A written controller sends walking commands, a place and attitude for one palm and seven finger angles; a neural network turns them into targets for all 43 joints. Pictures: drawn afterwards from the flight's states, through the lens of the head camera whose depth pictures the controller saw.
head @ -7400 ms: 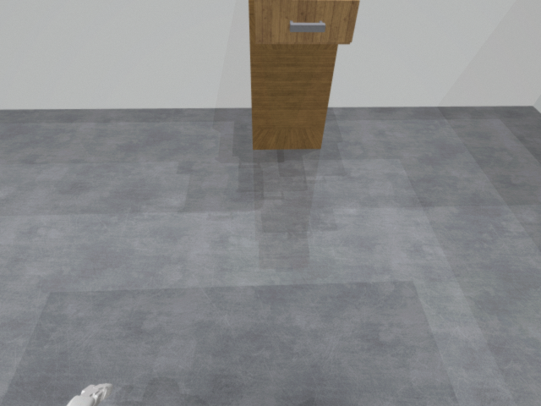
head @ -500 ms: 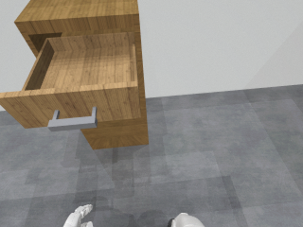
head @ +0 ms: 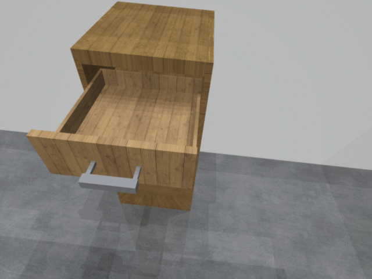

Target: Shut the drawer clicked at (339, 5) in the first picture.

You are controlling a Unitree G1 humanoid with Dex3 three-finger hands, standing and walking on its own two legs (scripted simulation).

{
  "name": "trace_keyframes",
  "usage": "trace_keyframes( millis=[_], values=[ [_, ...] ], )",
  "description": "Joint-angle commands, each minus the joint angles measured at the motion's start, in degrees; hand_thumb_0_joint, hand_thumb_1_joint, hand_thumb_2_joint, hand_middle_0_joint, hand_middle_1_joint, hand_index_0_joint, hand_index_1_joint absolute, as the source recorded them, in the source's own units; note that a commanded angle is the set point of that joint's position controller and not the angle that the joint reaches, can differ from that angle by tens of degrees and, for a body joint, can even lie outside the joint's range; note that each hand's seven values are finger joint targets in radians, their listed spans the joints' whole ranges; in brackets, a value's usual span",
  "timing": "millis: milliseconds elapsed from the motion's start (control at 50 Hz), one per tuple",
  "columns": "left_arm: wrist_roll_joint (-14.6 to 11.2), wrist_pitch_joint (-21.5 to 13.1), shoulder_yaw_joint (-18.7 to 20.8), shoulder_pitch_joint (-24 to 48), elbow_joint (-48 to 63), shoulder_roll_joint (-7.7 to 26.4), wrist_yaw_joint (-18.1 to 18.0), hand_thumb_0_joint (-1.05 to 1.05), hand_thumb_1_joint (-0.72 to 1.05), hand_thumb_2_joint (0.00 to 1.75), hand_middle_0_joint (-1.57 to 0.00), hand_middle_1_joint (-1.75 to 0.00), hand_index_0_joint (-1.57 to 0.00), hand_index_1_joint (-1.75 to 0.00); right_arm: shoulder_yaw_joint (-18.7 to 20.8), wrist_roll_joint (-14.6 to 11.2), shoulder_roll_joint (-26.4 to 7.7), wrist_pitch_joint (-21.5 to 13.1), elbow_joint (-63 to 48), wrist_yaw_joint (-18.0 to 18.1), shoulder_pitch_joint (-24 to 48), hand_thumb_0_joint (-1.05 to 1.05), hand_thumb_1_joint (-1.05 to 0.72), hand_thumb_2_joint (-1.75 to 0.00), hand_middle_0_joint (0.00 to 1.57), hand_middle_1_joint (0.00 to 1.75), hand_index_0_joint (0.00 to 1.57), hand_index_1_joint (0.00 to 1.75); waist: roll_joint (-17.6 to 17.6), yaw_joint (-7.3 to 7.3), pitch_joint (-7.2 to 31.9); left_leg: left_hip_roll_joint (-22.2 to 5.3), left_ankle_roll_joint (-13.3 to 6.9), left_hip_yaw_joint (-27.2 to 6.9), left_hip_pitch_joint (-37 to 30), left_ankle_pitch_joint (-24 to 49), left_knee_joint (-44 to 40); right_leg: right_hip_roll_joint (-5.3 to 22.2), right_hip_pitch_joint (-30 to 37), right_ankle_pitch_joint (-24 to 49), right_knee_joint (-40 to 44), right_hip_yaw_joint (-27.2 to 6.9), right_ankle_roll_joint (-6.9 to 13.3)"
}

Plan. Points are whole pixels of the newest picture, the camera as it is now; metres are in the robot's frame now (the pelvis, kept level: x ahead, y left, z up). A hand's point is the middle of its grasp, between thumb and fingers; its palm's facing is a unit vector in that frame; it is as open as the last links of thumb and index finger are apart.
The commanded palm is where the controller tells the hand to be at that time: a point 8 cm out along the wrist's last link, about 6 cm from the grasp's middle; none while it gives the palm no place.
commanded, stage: come to a stop and stand still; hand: left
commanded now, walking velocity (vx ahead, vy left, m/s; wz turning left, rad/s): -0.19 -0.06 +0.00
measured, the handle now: (112, 175) +0.31 +0.21 +0.04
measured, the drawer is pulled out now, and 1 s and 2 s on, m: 0.30 0.30 0.30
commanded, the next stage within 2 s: look again from close up in 1.62 s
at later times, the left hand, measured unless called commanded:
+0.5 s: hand out of the picture +0.01 +0.18 -0.17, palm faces +0.00 -0.97 -0.23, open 7.4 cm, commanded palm none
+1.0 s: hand out of the picture -0.03 +0.11 -0.17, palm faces +0.04 -0.99 -0.12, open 7.4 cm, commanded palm none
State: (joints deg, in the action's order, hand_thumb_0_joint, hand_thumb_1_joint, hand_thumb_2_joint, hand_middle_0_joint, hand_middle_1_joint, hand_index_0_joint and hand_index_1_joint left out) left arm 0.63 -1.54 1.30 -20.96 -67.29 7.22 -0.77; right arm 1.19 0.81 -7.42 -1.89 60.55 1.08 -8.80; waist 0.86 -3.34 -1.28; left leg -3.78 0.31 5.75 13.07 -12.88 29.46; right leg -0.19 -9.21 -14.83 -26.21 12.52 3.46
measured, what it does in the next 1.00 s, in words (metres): stands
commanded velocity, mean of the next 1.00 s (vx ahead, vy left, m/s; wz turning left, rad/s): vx -0.03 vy -0.02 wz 0.00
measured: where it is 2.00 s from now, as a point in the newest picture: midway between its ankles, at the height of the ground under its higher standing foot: outside the picture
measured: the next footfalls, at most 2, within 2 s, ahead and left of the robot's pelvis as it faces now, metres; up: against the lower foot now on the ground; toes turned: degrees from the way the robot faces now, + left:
none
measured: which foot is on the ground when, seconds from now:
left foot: down 0.00-1.00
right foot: down 0.00-1.00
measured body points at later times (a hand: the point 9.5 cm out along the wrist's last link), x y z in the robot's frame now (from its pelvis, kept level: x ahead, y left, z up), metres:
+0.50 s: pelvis -0.01 +0.00 +0.01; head +0.00 -0.01 +0.45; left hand +0.01 +0.23 -0.15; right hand -0.03 -0.22 -0.16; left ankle +0.02 +0.11 -0.74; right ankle +0.00 -0.08 -0.74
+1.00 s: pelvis +0.00 -0.02 +0.01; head +0.00 -0.02 +0.46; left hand -0.04 +0.16 -0.16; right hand -0.07 -0.21 -0.16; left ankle +0.02 +0.11 -0.74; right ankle +0.00 -0.08 -0.74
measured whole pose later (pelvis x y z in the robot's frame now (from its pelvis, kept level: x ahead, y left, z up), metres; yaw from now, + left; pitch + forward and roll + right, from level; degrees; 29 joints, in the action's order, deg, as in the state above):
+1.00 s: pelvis +0.00 -0.02 +0.01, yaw -2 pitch -1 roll +0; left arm 0.4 -0.4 0.4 -20.1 -65.9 3.9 -2.1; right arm 0.1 0.6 -4.4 0.7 68.0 2.1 -21.5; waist 0.2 0.2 -1.4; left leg -4.6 1.4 7.1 11.7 -10.9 24.1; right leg -1.6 -9.1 -12.7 -22.2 11.2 5.0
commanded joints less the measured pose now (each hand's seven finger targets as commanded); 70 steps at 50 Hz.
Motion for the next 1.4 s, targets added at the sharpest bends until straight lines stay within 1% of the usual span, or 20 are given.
trace_keyframes(
  millis=[0, 40, 80, 120, 240, 280, 320, 360, 380, 440, 560, 680, 760, 880, 1020, 1120, 1180, 1200, 1320, 1380],
  values=[
    [-0.1, 0.0, -0.7, -2.5, 1.1, 2.7, -1.1, 0.00, 0.90, 0.90, -0.20, -0.30, -0.20, -0.30, -0.1, -0.4, -5.7, 0.2, 1.1, 1.7, -5.1, 0.00, -0.90, -0.90, 0.20, 0.30, 0.20, 0.30, -8.6, 2.29, -0.6, -9.4, -3.4, -6.8, -6.6, 26.8, -8.6, 7.3, -1.6, 7.5, 6.1, -8.2, -4.1],
    [0.0, 0.3, -0.8, -3.0, 0.6, 3.1, -1.2, 0.00, 0.90, 0.90, -0.20, -0.30, -0.20, -0.30, -0.1, -0.6, -4.8, 0.7, 1.2, 2.0, -4.8, 0.00, -0.90, -0.90, 0.20, 0.30, 0.20, 0.30, -4.9, 2.70, -3.0, -7.6, -2.2, -5.9, -6.3, 22.8, -9.7, 7.7, -1.8, 11.0, 7.3, -9.4, -3.6],
    [0.1, 0.7, -0.6, -3.7, 0.8, 3.5, -1.2, 0.00, 0.90, 0.90, -0.20, -0.30, -0.20, -0.30, 0.0, -0.8, -5.0, 0.8, 1.4, 2.1, -5.2, 0.00, -0.90, -0.90, 0.20, 0.30, 0.20, 0.30, -2.1, 2.65, -3.5, -7.4, -2.4, -5.8, -6.8, 21.3, -10.5, 7.8, -1.5, 11.3, 7.3, -9.5, -3.4],
    [0.2, 1.0, -0.1, -3.8, 1.3, 3.9, -1.3, 0.00, 0.90, 0.90, -0.20, -0.30, -0.20, -0.30, 0.5, -0.6, -5.7, 0.9, 1.2, 2.1, -5.7, 0.00, -0.90, -0.90, 0.20, 0.30, 0.20, 0.30, -1.4, 2.97, -1.9, -7.3, -2.5, -6.0, -7.5, 20.4, -10.4, 7.9, -1.9, 11.3, 6.3, -9.6, -2.9],
    [0.8, 2.3, 1.1, -2.6, 4.5, 4.3, -1.0, 0.00, 0.90, 0.90, -0.20, -0.30, -0.20, -0.30, 1.8, -0.2, -7.6, 1.4, 0.7, 2.3, -6.1, 0.00, -0.90, -0.90, 0.20, 0.30, 0.20, 0.30, -3.3, 2.84, -1.2, -9.3, -4.4, -8.3, -3.9, 13.6, -12.5, 6.2, -3.4, 5.3, 1.8, -8.7, -2.7],
    [0.7, 2.2, 1.0, -2.7, 4.7, 3.9, -0.9, 0.00, 0.90, 0.90, -0.20, -0.30, -0.20, -0.30, 1.7, -0.2, -7.3, 1.4, 0.9, 2.1, -6.0, 0.00, -0.90, -0.90, 0.20, 0.30, 0.20, 0.30, -3.3, 2.45, 0.5, -9.2, -4.9, -8.5, -2.8, 9.8, -13.0, 6.2, -1.7, 4.1, 1.8, -8.9, -2.6],
    [0.8, 2.1, 1.1, -2.1, 4.9, 4.3, -0.9, 0.00, 0.90, 0.90, -0.20, -0.30, -0.20, -0.30, 1.5, 0.0, -6.7, 1.4, 1.2, 1.8, -6.0, 0.00, -0.90, -0.90, 0.20, 0.30, 0.20, 0.30, -3.3, 2.38, 0.3, -7.8, -4.0, -7.6, -0.9, 5.4, -12.7, 6.7, -1.0, 5.0, 3.4, -9.7, -2.2],
    [0.6, 1.7, 1.0, -1.3, 4.9, 4.8, -1.1, 0.00, 0.90, 0.90, -0.20, -0.30, -0.20, -0.30, 1.2, 0.0, -5.4, 1.4, 1.7, 1.3, -6.6, 0.00, -0.90, -0.90, 0.20, 0.30, 0.20, 0.30, -1.5, 2.56, 0.0, -5.8, -2.8, -6.0, -0.4, 3.4, -11.4, 7.7, -0.6, 6.0, 5.5, -11.0, -1.6],
    [0.4, 1.4, 0.8, -0.8, 4.9, 5.1, -1.2, 0.00, 0.90, 0.90, -0.20, -0.30, -0.20, -0.30, 0.8, 0.0, -4.8, 1.4, 2.1, 1.2, -7.3, 0.00, -0.90, -0.90, 0.20, 0.30, 0.20, 0.30, 0.1, 2.59, -0.1, -5.2, -2.4, -5.5, -0.8, 2.5, -11.4, 8.1, -0.3, 5.0, 6.5, -11.1, -1.4],
    [0.0, 1.0, 0.5, 1.0, 4.8, 5.6, -1.4, 0.00, 0.90, 0.90, -0.20, -0.30, -0.20, -0.30, 0.2, 0.0, -3.7, 1.6, 3.5, 0.8, -9.1, 0.00, -0.90, -0.90, 0.20, 0.30, 0.20, 0.30, 0.5, 3.21, -1.8, -4.1, -1.4, -4.5, -1.4, 1.5, -11.0, 9.1, -2.3, 1.7, 8.7, -12.4, -0.8],
    [-0.2, 0.9, 0.2, 1.3, 4.3, 5.9, -1.6, 0.00, 0.90, 0.90, -0.20, -0.30, -0.20, -0.30, -0.4, 0.1, -2.4, 2.1, 5.4, 0.5, -12.6, 0.00, -0.90, -0.90, 0.20, 0.30, 0.20, 0.30, 1.8, 3.47, -6.2, -3.1, -0.8, -3.5, -1.7, -0.3, -10.5, 9.5, -6.6, -6.9, 12.9, -13.7, -0.8],
    [-0.1, 0.9, 0.3, 0.2, 4.2, 5.6, -1.9, 0.00, 0.90, 0.90, -0.20, -0.30, -0.20, -0.30, -0.5, 0.1, -1.1, 2.7, 6.5, 0.5, -15.7, 0.00, -0.90, -0.90, 0.20, 0.30, 0.20, 0.30, 2.2, 3.57, -6.8, -2.4, -0.7, -2.3, -1.4, -1.7, -8.1, 9.9, -8.3, -12.0, 15.8, -14.6, -1.2],
    [-0.3, 0.7, 0.3, -0.3, 4.0, 4.7, -2.0, 0.00, 0.90, 0.90, -0.20, -0.30, -0.20, -0.30, -0.4, 0.2, -0.1, 2.5, 6.8, 0.6, -17.1, 0.00, -0.90, -0.90, 0.20, 0.30, 0.20, 0.30, 0.1, 3.88, -5.7, -2.4, -0.6, -2.3, -1.9, 0.1, -7.1, 9.9, -8.6, -9.9, 15.1, -14.8, -0.8],
    [-0.2, 0.3, 0.2, -2.4, 3.0, 3.3, -2.1, 0.00, 0.90, 0.90, -0.20, -0.30, -0.20, -0.30, -0.4, -0.1, 0.5, 2.1, 6.9, 1.0, -17.6, 0.00, -0.90, -0.90, 0.20, 0.30, 0.20, 0.30, -0.1, 3.56, -4.9, -2.9, -0.7, -2.5, -2.1, 1.5, -7.6, 9.3, -6.5, -4.7, 14.5, -13.7, -1.9],
    [-0.2, 0.0, -0.2, -4.1, 1.9, 1.9, -2.2, 0.00, 0.90, 0.90, -0.20, -0.30, -0.20, -0.30, -0.6, -0.3, 0.4, 1.6, 6.6, 1.5, -17.1, 0.00, -0.90, -0.90, 0.20, 0.30, 0.20, 0.30, -2.4, 3.40, -4.2, -3.4, -0.8, -3.0, -2.8, 3.8, -8.5, 8.8, -4.5, 2.6, 12.7, -12.7, -2.2],
    [-0.1, 0.0, -0.4, -4.8, 1.5, 1.4, -2.2, 0.00, 0.90, 0.90, -0.20, -0.30, -0.20, -0.30, -0.6, -0.3, -0.1, 1.4, 6.3, 1.5, -16.4, 0.00, -0.90, -0.90, 0.20, 0.30, 0.20, 0.30, -1.6, 3.31, -5.4, -3.7, -1.0, -3.3, -3.1, 3.9, -9.6, 8.4, -4.5, 3.6, 12.1, -12.4, -2.0],
    [-0.1, -0.1, -0.4, -4.9, 1.5, 1.6, -2.2, 0.00, 0.90, 0.90, -0.20, -0.30, -0.20, -0.30, -0.6, -0.3, -0.5, 1.3, 6.1, 1.5, -16.4, 0.00, -0.90, -0.90, 0.20, 0.30, 0.20, 0.30, -0.3, 3.36, -4.8, -4.0, -1.1, -3.3, -3.7, 4.5, -10.1, 8.1, -3.4, 5.2, 11.6, -11.8, -1.9],
    [-0.1, -0.1, -0.5, -5.0, 1.6, 1.4, -2.2, 0.00, 0.90, 0.90, -0.20, -0.30, -0.20, -0.30, -0.6, -0.3, -0.6, 1.2, 6.0, 1.5, -15.8, 0.00, -0.90, -0.90, 0.20, 0.30, 0.20, 0.30, -1.2, 3.29, -4.8, -3.9, -1.2, -3.4, -3.9, 5.0, -10.1, 8.2, -3.6, 5.9, 11.3, -11.8, -1.9],
    [0.0, -0.3, -0.5, -5.1, 1.8, 1.9, -2.3, 0.00, 0.90, 0.90, -0.20, -0.30, -0.20, -0.30, -0.6, -0.3, -1.2, 1.0, 5.9, 1.5, -14.8, 0.00, -0.90, -0.90, 0.20, 0.30, 0.20, 0.30, -0.2, 3.16, -3.7, -4.2, -1.4, -3.6, -4.7, 7.3, -10.5, 8.3, -1.9, 10.3, 10.0, -11.4, -1.8],
    [0.0, -0.2, -0.5, -4.9, 2.0, 2.2, -2.3, 0.00, 0.90, 0.90, -0.20, -0.30, -0.20, -0.30, -0.7, -0.4, -1.4, 1.1, 6.0, 1.4, -14.8, 0.00, -0.90, -0.90, 0.20, 0.30, 0.20, 0.30, 0.9, 3.14, -4.9, -4.2, -1.4, -3.7, -4.6, 6.5, -11.0, 8.0, -2.2, 9.0, 10.2, -11.2, -1.8]
  ],
)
